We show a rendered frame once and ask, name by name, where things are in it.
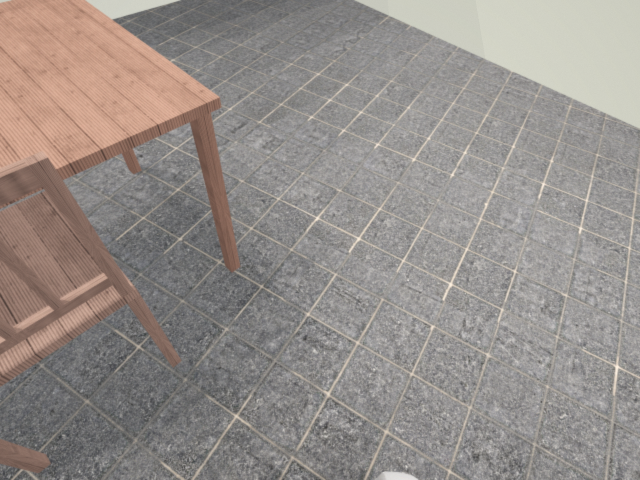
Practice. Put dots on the chair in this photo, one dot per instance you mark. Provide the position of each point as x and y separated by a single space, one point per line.
57 280

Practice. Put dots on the table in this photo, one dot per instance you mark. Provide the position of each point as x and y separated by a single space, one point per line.
82 89

